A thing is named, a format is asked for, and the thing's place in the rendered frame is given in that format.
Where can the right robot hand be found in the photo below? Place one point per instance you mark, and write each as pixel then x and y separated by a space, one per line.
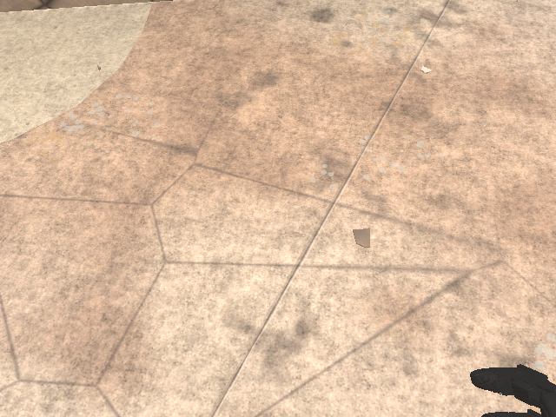
pixel 526 384

